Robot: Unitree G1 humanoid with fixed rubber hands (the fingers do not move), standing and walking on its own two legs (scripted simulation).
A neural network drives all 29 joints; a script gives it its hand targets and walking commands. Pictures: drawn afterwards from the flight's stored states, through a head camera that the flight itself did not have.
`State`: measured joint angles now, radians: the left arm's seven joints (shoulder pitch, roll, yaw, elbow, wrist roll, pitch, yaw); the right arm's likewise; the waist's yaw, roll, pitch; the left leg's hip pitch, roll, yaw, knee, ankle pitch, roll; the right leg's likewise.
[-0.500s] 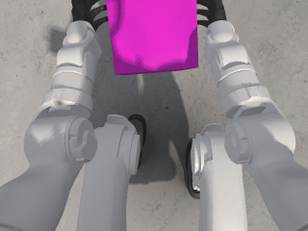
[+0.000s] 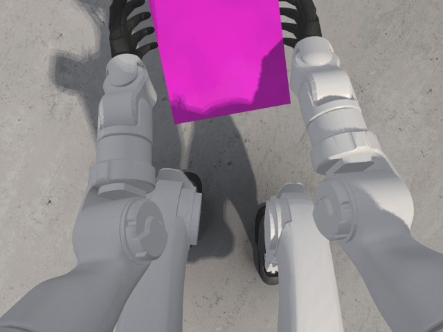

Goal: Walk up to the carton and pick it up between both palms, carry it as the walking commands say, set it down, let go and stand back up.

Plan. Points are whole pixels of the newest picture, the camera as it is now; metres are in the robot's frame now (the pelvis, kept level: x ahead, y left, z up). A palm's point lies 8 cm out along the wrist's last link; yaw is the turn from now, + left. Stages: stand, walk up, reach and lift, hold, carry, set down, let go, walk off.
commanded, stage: reach and lift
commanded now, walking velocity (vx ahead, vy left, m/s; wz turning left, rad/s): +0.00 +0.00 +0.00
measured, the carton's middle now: (218, 61) +0.52 +0.08 -0.20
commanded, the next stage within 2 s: none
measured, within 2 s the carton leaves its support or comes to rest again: neither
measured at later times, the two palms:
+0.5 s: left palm (111, 51) +0.47 +0.20 -0.04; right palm (321, 31) +0.52 -0.05 -0.05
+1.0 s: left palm (82, 44) +0.45 +0.19 +0.03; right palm (356, 11) +0.51 -0.06 +0.03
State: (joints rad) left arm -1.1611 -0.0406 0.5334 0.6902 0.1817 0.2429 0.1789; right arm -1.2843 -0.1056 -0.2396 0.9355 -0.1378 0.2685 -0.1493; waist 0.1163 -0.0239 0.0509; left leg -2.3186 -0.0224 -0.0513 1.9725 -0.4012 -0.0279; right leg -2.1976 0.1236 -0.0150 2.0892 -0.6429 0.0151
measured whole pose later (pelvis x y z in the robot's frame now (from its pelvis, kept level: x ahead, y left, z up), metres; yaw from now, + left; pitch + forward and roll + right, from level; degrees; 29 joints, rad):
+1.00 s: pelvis +0.01 -0.01 +0.09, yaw +1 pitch +42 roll -1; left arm -0.95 -0.15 0.58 0.60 0.28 0.32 0.20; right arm -1.08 0.03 -0.34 0.85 -0.26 0.32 -0.14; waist 0.10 -0.03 -0.16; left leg -2.02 -0.02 -0.06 1.68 -0.39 -0.04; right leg -1.92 0.12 0.01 1.79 -0.60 0.00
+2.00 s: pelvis +0.04 +0.00 +0.22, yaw +2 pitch +32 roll -2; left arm -0.68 -0.23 0.47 0.56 0.28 0.27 0.24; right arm -0.77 0.10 -0.36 0.77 -0.26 0.27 -0.11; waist 0.09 -0.03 -0.20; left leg -1.49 -0.03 -0.07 1.30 -0.36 -0.02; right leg -1.37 0.10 0.02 1.36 -0.54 0.00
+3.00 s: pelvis +0.08 +0.00 +0.35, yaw +4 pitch +10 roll +0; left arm -0.44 -0.21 0.39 0.50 0.33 0.36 0.08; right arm -0.47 0.21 -0.35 0.62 -0.30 0.35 -0.08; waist 0.11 -0.03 -0.05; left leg -0.62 -0.02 -0.07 0.62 -0.18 -0.02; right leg -0.52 0.07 0.07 0.68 -0.33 -0.03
